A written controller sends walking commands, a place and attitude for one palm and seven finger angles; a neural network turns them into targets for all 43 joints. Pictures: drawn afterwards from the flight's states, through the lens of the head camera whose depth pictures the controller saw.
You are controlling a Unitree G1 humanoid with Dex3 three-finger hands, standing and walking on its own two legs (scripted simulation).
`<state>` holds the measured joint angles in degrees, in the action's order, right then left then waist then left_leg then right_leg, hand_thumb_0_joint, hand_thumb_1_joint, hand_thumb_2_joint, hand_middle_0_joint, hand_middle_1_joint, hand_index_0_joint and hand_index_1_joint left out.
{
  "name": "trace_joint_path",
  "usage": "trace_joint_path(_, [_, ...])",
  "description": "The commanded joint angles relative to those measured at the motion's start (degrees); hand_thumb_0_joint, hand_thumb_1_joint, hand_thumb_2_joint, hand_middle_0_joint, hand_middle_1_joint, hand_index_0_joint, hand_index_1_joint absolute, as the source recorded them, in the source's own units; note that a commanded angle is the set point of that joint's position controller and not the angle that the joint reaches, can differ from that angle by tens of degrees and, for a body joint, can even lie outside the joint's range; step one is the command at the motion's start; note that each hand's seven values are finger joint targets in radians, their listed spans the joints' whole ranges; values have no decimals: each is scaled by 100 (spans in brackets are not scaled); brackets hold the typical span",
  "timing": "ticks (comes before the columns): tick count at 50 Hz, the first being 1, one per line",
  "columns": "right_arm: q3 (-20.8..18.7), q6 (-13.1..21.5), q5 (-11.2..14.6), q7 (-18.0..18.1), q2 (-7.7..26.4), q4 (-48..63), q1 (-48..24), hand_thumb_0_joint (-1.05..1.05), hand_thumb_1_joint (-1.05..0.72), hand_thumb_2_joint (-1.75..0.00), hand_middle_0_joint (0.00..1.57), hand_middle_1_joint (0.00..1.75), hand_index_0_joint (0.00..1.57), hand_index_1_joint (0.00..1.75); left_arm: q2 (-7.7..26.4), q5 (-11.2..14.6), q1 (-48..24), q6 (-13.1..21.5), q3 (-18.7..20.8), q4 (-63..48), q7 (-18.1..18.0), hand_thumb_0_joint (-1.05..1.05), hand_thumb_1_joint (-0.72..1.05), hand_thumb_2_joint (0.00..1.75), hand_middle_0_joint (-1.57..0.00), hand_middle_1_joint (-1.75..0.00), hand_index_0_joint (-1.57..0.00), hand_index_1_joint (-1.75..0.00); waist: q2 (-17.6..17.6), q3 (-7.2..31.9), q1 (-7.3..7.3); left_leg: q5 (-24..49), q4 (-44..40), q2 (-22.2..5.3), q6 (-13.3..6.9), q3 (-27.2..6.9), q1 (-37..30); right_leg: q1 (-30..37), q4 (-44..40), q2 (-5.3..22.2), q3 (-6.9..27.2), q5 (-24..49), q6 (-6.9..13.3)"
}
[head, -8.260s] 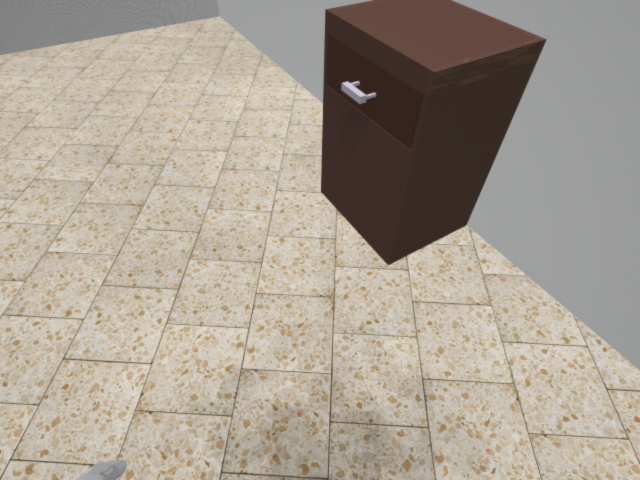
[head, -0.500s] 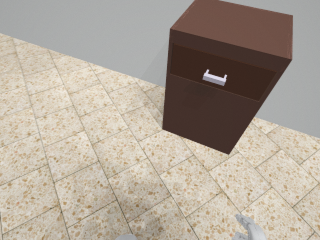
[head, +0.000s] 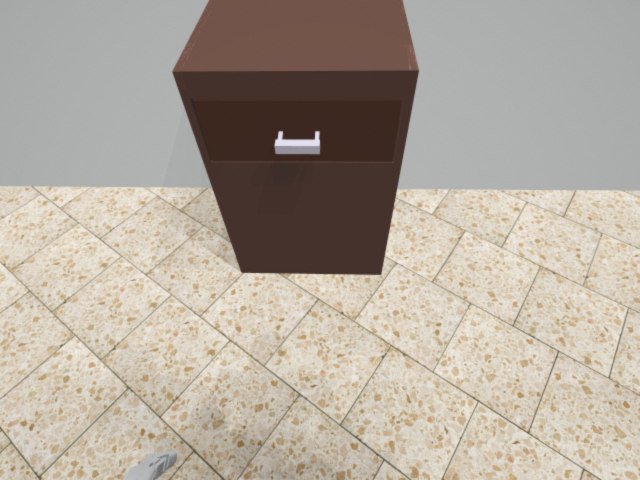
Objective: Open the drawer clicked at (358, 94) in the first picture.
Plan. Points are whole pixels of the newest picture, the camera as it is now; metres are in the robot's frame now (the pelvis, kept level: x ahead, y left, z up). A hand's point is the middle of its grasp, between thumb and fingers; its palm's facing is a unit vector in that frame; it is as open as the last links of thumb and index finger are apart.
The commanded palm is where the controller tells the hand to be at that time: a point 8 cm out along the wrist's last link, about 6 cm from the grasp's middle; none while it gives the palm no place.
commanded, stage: take the last steps up to it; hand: left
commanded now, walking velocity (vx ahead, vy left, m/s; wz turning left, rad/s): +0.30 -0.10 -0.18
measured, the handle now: (298, 141) +0.84 +0.06 -0.12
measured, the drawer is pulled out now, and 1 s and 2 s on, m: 0.00 0.00 0.00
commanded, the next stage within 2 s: come to a stop and stand still in 0.80 s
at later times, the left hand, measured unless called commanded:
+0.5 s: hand out of the picture +0.09 +0.19 -0.18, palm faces -0.04 -0.99 -0.16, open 7.3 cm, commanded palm none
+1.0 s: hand (279, 346) +0.34 +0.08 -0.15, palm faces -0.04 -0.97 -0.23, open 7.2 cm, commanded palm none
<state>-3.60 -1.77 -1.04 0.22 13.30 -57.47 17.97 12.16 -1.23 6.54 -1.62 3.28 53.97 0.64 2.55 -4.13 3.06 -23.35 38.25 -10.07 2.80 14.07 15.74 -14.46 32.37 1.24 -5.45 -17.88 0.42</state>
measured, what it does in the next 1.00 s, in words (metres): walks ahead: left foot, then right foot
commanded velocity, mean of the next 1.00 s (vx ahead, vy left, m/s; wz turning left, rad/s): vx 0.19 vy -0.02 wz -0.06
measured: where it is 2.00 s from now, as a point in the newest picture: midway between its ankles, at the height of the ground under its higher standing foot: (362, 459)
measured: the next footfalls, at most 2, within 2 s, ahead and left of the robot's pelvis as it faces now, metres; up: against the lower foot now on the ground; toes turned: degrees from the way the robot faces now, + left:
left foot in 0.40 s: +0.17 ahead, +0.11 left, +0.00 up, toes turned +6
right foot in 0.82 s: +0.32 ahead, -0.19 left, +0.00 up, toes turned -16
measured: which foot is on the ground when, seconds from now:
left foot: up 0.00-0.38, down 0.40-0.82, up 0.84-1.00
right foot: down 0.00-0.40, up 0.42-0.80, down 0.82-1.00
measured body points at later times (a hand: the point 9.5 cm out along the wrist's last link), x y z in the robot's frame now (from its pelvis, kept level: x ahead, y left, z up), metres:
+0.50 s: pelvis +0.11 +0.00 +0.00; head +0.11 +0.02 +0.45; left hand +0.09 +0.24 -0.16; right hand +0.15 -0.24 -0.13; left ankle +0.13 +0.11 -0.73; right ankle +0.01 -0.10 -0.66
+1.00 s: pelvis +0.26 -0.10 +0.01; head +0.27 -0.11 +0.46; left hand +0.34 +0.13 -0.13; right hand +0.22 -0.32 -0.16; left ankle +0.24 +0.04 -0.66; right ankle +0.29 -0.18 -0.73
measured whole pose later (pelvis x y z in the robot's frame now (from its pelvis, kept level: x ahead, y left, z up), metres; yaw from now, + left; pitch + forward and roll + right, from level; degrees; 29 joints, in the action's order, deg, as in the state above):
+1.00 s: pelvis +0.26 -0.10 +0.01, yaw -5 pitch -1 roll +0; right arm -2.9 -0.4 -0.9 0.7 9.5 -63.2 17.3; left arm 8.4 -1.1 10.5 2.9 2.8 60.8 -1.6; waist 2.7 -2.5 1.1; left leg -22.2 58.5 -5.9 1.3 4.4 23.5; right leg -14.8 27.1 1.5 -11.3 -11.9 3.6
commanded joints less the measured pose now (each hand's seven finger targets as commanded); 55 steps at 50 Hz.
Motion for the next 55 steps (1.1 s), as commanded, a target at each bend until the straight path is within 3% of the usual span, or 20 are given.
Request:
trace_joint_path(1, [-8, 31, -15, 67, 388, 656, -787, 0, -90, -90, 20, 30, 20, 30, 1319, 27, 1154, 144, 313, 100, -188, 0, 90, 90, -20, -30, -20, -30, -1884, 507, -783, -1116, 2436, 262, 50, -1121, 2318, 1401, -1891, 1991, 2514, 627, 1175])
trace_joint_path(3, [-45, 93, -72, -21, 422, 446, -587, 0, -90, -90, 20, 30, 20, 30, 882, 30, 636, 200, 172, 22, -191, 0, 90, 90, -20, -30, -20, -30, -1042, 144, -439, -214, 2499, 103, 85, -1102, 2141, 957, -1842, 1497, 1644, 300, 961])
trace_joint_path(5, [-43, 105, -94, -52, 320, 308, -329, 0, -90, -90, 20, 30, 20, 30, 730, 26, 545, 317, 109, 25, -153, 0, 90, 90, -20, -30, -20, -30, -985, 68, -272, 209, 2252, 145, 169, -949, 1804, 616, -1888, 1246, 1245, 819, 850])
trace_joint_path(13, [-33, 249, -68, -113, 183, 469, -784, 0, -90, -90, 20, 30, 20, 30, 739, -14, 1036, 449, 122, 381, -135, 0, 90, 90, -20, -30, -20, -30, -944, 10, -414, 298, 883, 232, 72, -914, 1645, 921, -1997, 1317, 1532, 547, 1109])
trace_joint_path(15, [-12, 304, -47, -117, 167, 461, -786, 0, -90, -90, 20, 30, 20, 30, 799, -14, 1032, 442, 126, 456, -126, 0, 90, 90, -20, -30, -20, -30, -894, -38, -364, 309, 323, 315, 2, -839, 1180, 771, -1877, 1301, 1525, 536, 1067])
trace_joint_path(18, [-15, 407, -61, -42, 231, 155, 35, 0, -90, -90, 20, 30, 20, 30, 706, 38, 939, 413, 119, 565, -96, 0, 90, 90, -20, -30, -20, -30, -486, 101, 52, 1049, -907, 564, -82, -554, -618, -22, -1012, 898, 1178, 497, 752])
trace_joint_path(19, [-85, 469, -97, 15, 553, -54, 653, 0, -90, -90, 20, 30, 20, 30, 457, 65, 1019, 405, 83, 543, -60, 0, 90, 90, -20, -30, -20, -30, 344, 390, 263, 688, -1437, 85, -282, -1282, -1666, -668, 181, 447, 890, 569, 523])
trace_joint_path(20, [-218, 494, -175, 53, 1199, -188, 1282, 0, -90, -90, 20, 30, 20, 30, 146, 102, 1080, 391, 30, 396, 13, 0, 90, 90, -20, -30, -20, -30, 1745, 667, 410, 20, -2256, -1455, -839, -3261, -2330, -1765, 1883, -206, 81, -817, 177])
trace_joint_path(21, [-215, 441, -132, 100, 1282, -229, 1411, 0, -90, -90, 20, 30, 20, 30, 363, 5, 743, 368, 43, 227, 15, 0, 90, 90, -20, -30, -20, -30, 1488, 509, 488, -679, -2842, -1934, -1110, -4088, -1934, -2124, 2947, -205, 463, -1459, 186])
trace_joint_path(24, [-28, 495, -90, 136, 574, -13, 459, 0, -90, -90, 20, 30, 20, 30, 278, -66, 573, 316, 89, 365, 100, 0, 90, 90, -20, -30, -20, -30, 378, -358, 44, -429, -3032, -1400, -945, -2833, -645, -2252, 3619, 429, 704, -257, 100])
trace_joint_path(28, [13, 584, -34, 138, 359, -72, 267, 0, -90, -90, 20, 30, 20, 30, 6, -44, 1028, 196, 72, 549, 99, 0, 90, 90, -20, -30, -20, -30, 473, -147, -257, 1186, -2904, -888, -868, -1375, -534, -1811, 2941, 541, 434, 307, -116])
trace_joint_path(36, [-132, 466, -70, 71, 414, -329, 553, 0, -90, -90, 20, 30, 20, 30, -118, -34, 384, 306, 34, 346, 88, 0, 90, 90, -20, -30, -20, -30, 613, -156, -103, 1710, -2337, -796, -902, -877, -684, -975, 521, 347, -231, 496, -179])
trace_joint_path(39, [-110, 423, -36, 49, 285, -392, 508, 0, -90, -90, 20, 30, 20, 30, 179, -52, 1316, 427, 114, 689, 40, 0, 90, 90, -20, -30, -20, -30, 123, 299, -572, 1960, -960, -373, -531, -522, -329, 695, -439, 97, -394, 916, -40])
trace_joint_path(40, [-62, 448, 14, 7, 61, -382, 570, 0, -90, -90, 20, 30, 20, 30, 617, -69, 2024, 509, 213, 910, -15, 0, 90, 90, -20, -30, -20, -30, -754, 839, -892, 1374, 374, -51, -337, -215, 493, 1885, -670, 908, 553, 885, 242])
trace_joint_path(41, [54, 456, 69, -6, -329, -174, 595, 0, -90, -90, 20, 30, 20, 30, 1256, -48, 2538, 545, 342, 1047, -82, 0, 90, 90, -20, -30, -20, -30, -2128, 1218, -950, -1143, 2029, 657, -175, -278, 1630, 2662, -1269, 2248, 2423, 1541, 801])
trace_joint_path(42, [20, 360, 90, 25, -76, -101, 372, 0, -90, -90, 20, 30, 20, 30, 1189, 38, 2388, 529, 305, 1013, -133, 0, 90, 90, -20, -30, -20, -30, -2073, 1248, -951, -1323, 2825, 509, -295, -979, 1595, 2069, -1713, 2382, 2588, 1161, 975])
trace_joint_path(44, [-14, 360, 15, 28, -86, -144, -9, 0, -90, -90, 20, 30, 20, 30, 632, 32, 1446, 486, 170, 795, -178, 0, 90, 90, -20, -30, -20, -30, -1194, 409, -673, -364, 3275, 177, -334, -1278, 1826, 976, -1937, 2112, 2033, 369, 1009])
trace_joint_path(45, [0, 325, -10, 16, -173, -210, -10, 0, -90, -90, 20, 30, 20, 30, 399, 26, 1148, 492, 75, 708, -200, 0, 90, 90, -20, -30, -20, -30, -737, 212, -495, -21, 3057, 111, -297, -1264, 1553, 427, -1967, 1894, 1503, 745, 901])
trace_joint_path(48, [143, 161, 11, 71, -508, -519, 605, 0, -90, -90, 20, 30, 20, 30, 76, -12, 612, 517, -64, 557, -265, 0, 90, 90, -20, -30, -20, -30, -590, 363, -80, 248, 1735, 233, -121, -1215, 534, -243, -1791, 1622, 504, 2959, 784])
trace_joint_path(55, [46, -82, 43, 78, -47, -37, -289, 0, -90, -90, 20, 30, 20, 30, 655, -13, 790, 242, 125, 471, -351, 0, 90, 90, -20, -30, -20, -30, -914, 402, -416, 34, 1016, 608, -25, -1200, 828, 565, -1233, 1960, 725, 4339, 1136])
